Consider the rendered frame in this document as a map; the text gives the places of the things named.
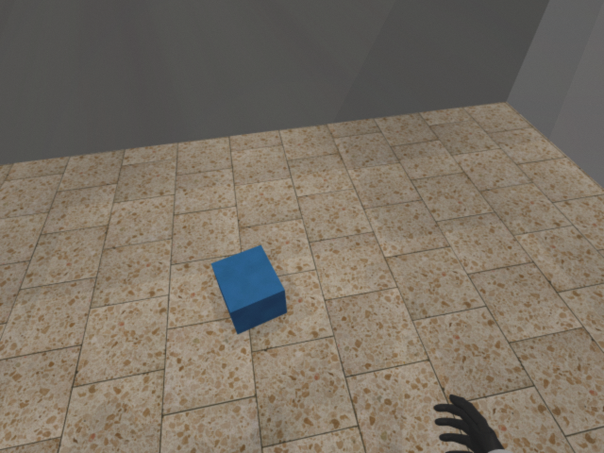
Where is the right robot hand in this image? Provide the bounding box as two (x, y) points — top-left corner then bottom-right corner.
(434, 394), (504, 453)

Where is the carton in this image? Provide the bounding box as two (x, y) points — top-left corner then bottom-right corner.
(211, 245), (287, 334)

